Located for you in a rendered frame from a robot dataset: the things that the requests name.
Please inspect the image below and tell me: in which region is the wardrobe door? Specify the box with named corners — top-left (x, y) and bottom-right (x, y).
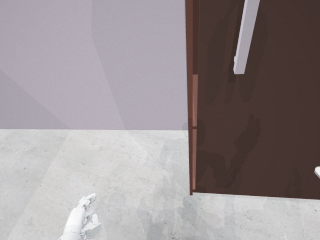
top-left (195, 0), bottom-right (320, 200)

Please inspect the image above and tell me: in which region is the left robot hand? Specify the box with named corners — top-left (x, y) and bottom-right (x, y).
top-left (63, 193), bottom-right (101, 240)

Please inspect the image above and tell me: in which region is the handle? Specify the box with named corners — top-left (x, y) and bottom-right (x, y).
top-left (233, 0), bottom-right (260, 74)

